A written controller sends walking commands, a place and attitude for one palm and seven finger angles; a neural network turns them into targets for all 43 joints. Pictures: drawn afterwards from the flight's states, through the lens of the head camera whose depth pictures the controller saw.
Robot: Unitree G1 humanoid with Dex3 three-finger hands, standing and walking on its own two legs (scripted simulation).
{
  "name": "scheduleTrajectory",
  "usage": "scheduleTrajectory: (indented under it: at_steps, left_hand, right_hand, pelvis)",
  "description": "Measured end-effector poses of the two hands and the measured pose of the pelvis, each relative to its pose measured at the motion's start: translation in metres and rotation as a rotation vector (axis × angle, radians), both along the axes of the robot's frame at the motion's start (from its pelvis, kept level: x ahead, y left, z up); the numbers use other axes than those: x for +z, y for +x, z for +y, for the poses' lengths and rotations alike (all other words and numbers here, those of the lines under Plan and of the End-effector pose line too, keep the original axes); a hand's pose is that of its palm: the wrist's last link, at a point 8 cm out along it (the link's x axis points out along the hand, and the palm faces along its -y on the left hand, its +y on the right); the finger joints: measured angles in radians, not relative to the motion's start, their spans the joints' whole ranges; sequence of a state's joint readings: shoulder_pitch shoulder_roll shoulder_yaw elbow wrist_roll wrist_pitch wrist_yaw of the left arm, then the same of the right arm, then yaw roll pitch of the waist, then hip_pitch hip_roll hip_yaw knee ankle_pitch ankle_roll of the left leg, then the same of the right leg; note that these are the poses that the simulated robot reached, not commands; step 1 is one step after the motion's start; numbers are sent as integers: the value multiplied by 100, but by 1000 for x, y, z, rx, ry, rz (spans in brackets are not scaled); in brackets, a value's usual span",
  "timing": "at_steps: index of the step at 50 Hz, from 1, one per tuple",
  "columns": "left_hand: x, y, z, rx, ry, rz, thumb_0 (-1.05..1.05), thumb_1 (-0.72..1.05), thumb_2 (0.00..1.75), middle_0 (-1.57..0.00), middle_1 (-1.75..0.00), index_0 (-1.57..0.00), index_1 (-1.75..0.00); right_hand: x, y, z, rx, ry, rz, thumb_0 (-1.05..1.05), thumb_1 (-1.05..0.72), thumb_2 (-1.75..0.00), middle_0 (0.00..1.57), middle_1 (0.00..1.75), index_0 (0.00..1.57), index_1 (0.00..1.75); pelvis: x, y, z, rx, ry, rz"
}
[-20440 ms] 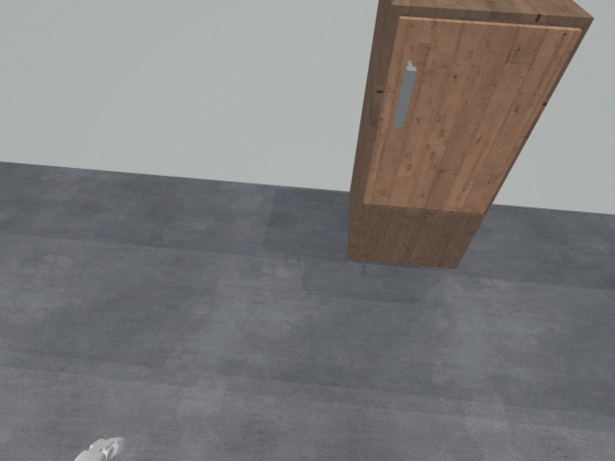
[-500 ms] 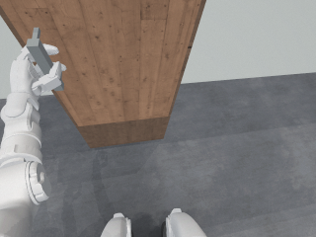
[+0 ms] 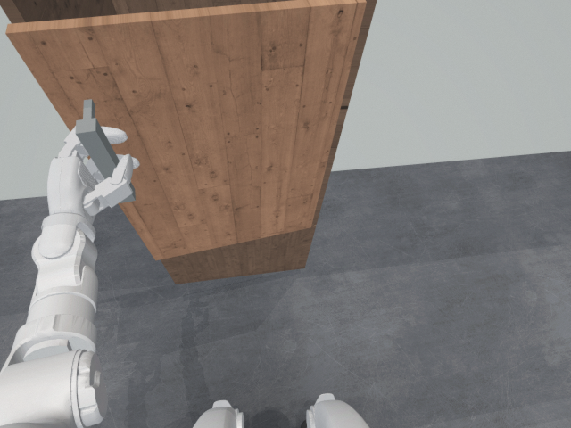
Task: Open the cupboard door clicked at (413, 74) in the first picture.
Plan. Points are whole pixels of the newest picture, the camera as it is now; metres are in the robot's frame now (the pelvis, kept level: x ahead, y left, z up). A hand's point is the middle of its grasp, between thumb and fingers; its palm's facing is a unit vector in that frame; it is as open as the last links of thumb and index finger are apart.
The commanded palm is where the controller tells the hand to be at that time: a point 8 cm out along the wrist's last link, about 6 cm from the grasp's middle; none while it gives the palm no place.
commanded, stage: pull the door open along its arc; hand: left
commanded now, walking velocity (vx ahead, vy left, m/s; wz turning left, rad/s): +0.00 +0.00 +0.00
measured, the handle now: (109, 154) +0.49 +0.24 +0.06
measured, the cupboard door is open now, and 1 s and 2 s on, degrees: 6 42 43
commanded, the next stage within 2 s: open thumb and fingers to let go in 0.66 s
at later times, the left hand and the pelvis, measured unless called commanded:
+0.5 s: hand (183, 263) +0.32 +0.12 +0.07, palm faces +0.48 -0.88 +0.03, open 6.0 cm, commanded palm +0.25 +0.14 +0.06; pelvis +0.00 -0.01 +0.01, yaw +4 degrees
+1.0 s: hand (225, 290) +0.28 +0.07 +0.06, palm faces +0.51 -0.86 -0.03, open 7.1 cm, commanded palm +0.23 +0.11 +0.06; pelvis +0.00 -0.06 +0.01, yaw +6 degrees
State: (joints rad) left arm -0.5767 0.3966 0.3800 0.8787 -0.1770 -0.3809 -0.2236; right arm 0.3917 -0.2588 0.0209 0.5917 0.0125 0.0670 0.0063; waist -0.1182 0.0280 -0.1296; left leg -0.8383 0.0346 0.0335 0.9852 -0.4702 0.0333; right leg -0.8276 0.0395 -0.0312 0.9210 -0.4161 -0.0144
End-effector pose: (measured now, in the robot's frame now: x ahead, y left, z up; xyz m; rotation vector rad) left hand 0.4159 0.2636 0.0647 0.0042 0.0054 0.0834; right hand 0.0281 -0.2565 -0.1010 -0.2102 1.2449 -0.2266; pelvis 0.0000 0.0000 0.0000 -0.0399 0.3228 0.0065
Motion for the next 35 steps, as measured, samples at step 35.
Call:
scheduleTrajectory:
  at_steps: [35]
  left_hand:
    - [5, -184, -154, 379, 15, 32, 0, 67, 74, -32, -133, -34, -134]
  right_hand:
    - [24, 163, 31, 304, 132, -443, 1, -90, -90, 20, 30, 20, 30]
  pelvis:
    - [8, 6, -33, 69, 46, -147]
